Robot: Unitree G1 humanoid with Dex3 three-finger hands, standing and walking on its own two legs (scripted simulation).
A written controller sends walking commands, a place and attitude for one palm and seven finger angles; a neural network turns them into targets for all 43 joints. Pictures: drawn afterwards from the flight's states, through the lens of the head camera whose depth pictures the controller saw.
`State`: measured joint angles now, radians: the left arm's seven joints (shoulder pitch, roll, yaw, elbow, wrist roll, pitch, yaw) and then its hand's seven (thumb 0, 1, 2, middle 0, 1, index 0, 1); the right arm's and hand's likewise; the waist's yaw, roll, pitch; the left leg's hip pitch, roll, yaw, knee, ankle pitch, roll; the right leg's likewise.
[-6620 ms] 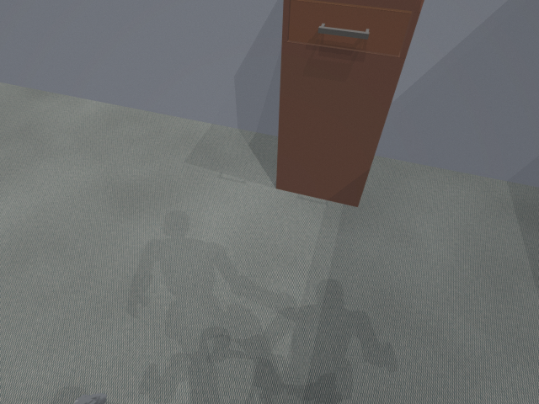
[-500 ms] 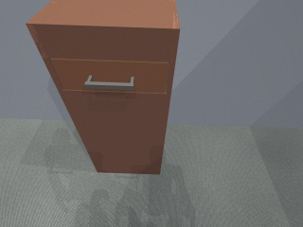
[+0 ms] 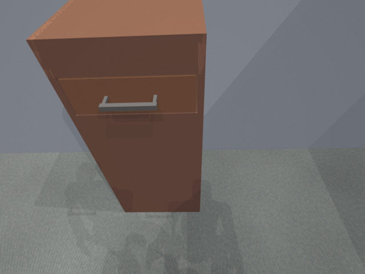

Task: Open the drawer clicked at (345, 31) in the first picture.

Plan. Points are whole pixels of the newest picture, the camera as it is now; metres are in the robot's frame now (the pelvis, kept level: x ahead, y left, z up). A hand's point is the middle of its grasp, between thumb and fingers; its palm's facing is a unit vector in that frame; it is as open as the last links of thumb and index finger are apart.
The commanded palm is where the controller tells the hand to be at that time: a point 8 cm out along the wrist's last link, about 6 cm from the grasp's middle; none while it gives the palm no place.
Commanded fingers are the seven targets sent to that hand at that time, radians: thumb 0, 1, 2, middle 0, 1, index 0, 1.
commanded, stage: look again from close up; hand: left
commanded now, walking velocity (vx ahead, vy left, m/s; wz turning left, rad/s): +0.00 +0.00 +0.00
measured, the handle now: (129, 102) +0.55 +0.19 +0.07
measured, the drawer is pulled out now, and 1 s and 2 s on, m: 0.00 0.00 0.00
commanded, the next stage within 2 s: raise the hand with hooked fingers in 0.02 s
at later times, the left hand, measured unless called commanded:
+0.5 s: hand (104, 254) +0.17 +0.18 -0.03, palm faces -0.02 -0.17 -0.99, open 8.3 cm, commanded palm +0.14 +0.21 +0.01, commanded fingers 0.00 0.43 0.70 -0.23 -0.60 -0.23 -0.60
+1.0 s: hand (80, 213) +0.22 +0.22 +0.05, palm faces +0.05 -0.09 -0.99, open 11.3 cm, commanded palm +0.20 +0.22 +0.11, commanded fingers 0.00 -0.15 0.45 -0.28 -0.98 -0.28 -0.98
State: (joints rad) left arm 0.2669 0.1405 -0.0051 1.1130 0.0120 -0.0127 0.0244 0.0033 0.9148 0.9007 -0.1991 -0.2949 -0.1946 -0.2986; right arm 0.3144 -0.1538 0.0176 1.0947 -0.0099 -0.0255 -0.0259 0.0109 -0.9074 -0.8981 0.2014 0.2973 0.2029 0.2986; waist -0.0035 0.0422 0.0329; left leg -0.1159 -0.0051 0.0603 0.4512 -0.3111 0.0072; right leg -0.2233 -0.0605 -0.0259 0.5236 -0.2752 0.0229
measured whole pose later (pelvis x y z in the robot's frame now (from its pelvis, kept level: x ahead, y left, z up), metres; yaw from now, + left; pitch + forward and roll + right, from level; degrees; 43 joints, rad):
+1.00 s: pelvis -0.02 -0.01 -0.01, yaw +0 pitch +2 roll +1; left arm 0.24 0.41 -0.04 -0.12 0.98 0.03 0.19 0.00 0.07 0.54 -0.28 -0.83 -0.27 -0.83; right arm 0.17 -0.22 0.01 0.62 -0.04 0.08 0.00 0.02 -0.90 -0.90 0.21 0.30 0.21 0.30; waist 0.08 0.07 -0.02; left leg -0.26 0.01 0.06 0.56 -0.33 -0.01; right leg -0.36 -0.04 -0.02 0.61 -0.28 0.00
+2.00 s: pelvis -0.03 -0.01 +0.01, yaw +1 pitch -2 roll +1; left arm -0.20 0.58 0.01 -0.08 0.82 -0.01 -0.12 0.00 -0.49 0.30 -0.32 -1.20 -0.32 -1.20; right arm 0.14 -0.29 0.00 0.64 0.02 0.09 0.01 0.02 -0.90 -0.90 0.20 0.30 0.20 0.30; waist 0.09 0.10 0.03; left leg -0.13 0.00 0.03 0.38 -0.22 0.00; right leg -0.21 -0.05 -0.05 0.42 -0.18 0.01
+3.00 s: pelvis -0.01 +0.00 +0.01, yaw +1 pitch +4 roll +1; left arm -0.62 0.49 -0.14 0.46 0.94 0.06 -0.04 0.00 -0.49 0.30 -0.32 -1.20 -0.31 -1.20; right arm 0.19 -0.27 -0.01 0.66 0.04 0.12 -0.02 0.01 -0.90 -0.90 0.20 0.30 0.20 0.30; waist 0.03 0.07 -0.03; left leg -0.22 0.00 0.04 0.39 -0.25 0.00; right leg -0.31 -0.05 -0.04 0.44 -0.21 0.01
